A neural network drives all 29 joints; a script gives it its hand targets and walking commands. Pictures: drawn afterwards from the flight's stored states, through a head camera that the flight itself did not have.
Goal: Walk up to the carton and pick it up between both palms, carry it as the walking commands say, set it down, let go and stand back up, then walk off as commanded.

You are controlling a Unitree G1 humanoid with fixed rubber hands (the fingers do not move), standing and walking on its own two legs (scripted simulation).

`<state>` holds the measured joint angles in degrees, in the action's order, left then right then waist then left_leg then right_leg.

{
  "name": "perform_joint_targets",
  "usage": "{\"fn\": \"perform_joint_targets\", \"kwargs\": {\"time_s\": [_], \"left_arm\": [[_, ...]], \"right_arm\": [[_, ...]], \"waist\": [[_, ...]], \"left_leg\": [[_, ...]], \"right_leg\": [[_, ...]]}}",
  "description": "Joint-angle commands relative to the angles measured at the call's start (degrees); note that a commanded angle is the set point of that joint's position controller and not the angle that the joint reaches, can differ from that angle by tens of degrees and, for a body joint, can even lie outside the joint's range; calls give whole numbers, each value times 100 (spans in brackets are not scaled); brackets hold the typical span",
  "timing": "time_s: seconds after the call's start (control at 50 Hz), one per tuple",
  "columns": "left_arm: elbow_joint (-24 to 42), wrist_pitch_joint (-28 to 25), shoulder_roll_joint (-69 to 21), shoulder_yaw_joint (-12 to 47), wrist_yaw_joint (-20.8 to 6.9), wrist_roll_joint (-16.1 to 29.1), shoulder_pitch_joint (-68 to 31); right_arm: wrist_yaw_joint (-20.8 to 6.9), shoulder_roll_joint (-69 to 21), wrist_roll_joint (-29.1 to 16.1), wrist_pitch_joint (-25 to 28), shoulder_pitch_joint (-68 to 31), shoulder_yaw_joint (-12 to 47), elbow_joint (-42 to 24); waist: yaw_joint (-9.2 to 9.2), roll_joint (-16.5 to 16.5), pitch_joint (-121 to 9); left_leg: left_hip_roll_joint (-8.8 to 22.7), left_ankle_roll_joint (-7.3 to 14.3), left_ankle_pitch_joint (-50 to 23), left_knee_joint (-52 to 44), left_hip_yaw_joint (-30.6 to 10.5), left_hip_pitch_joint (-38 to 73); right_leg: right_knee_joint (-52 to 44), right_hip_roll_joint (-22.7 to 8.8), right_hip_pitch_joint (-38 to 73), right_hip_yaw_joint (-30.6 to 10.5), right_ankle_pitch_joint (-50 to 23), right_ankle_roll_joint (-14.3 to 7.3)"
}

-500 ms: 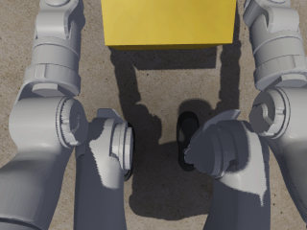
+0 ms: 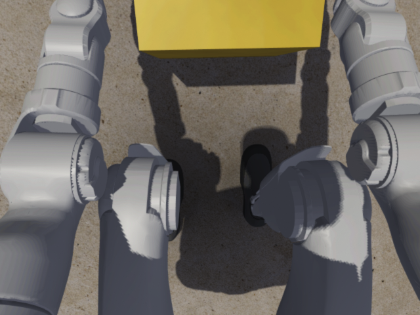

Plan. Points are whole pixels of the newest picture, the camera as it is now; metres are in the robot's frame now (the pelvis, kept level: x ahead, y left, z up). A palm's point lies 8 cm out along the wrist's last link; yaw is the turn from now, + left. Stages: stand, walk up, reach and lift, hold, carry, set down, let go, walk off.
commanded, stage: set down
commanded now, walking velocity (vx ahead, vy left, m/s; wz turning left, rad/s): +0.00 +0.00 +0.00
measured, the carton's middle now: out of the picture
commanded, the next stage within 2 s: let go in 1.74 s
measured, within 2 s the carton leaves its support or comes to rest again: neither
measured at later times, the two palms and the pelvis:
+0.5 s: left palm out of the picture +0.55 +0.20 -0.15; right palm out of the picture +0.54 -0.20 -0.14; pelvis -0.01 +0.00 +0.01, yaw +0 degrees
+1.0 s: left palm out of the picture +0.56 +0.21 +0.00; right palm out of the picture +0.55 -0.21 +0.00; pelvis +0.00 +0.00 +0.11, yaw +1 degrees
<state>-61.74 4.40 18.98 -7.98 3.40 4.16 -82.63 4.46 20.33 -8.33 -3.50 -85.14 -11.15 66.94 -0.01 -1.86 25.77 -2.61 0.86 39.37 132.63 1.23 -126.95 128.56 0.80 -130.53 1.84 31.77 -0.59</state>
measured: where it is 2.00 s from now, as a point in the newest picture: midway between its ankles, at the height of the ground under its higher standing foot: (211, 205)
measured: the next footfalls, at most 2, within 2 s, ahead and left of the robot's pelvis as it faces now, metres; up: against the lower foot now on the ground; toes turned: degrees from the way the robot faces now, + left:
none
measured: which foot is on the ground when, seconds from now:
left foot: down 0.00-1.00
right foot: down 0.00-1.00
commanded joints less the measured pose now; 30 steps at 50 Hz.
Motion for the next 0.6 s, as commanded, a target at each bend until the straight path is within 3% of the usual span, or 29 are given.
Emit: {"fn": "perform_joint_targets", "kwargs": {"time_s": [0.0,0.12,0.26,0.34,0.48,0.58], "left_arm": [[670,-241,971,265,221,469,-1718],[166,-195,1094,488,203,920,-1856],[-425,-156,1148,467,79,989,-1767],[-112,-161,1206,415,91,925,-1842],[1002,49,1371,206,214,788,-1715],[1165,242,1245,-83,179,574,-1353]], "right_arm": [[192,513,-297,218,-1176,120,-548],[213,844,-405,216,-1377,211,-338],[125,991,-334,211,-1363,184,-225],[115,1015,-355,191,-1353,183,-492],[217,1019,-371,-56,-1118,67,-1512],[233,852,-169,-270,-760,-144,-1810]], "waist": [[27,455,-7052],[-126,416,-6837],[-188,293,-6315],[-149,312,-6859],[-51,331,-8719],[-68,296,-8634]], "left_leg": [[84,-280,-2694,-1250,-213,2838],[193,-266,-2269,-1324,-257,2583],[242,-227,-1812,-1413,-250,2142],[216,-233,-1957,-1444,-201,2383],[68,-215,-2371,-1669,-31,3374],[-6,-193,-2324,-2059,-3,3344]], "right_leg": [[-491,158,3770,-160,-2440,198],[-556,0,3508,-217,-1998,134],[-616,-56,3312,-211,-1644,135],[-669,-24,3563,-165,-1805,146],[-954,91,4485,-22,-2213,140],[-1348,147,4434,14,-2165,125]]}}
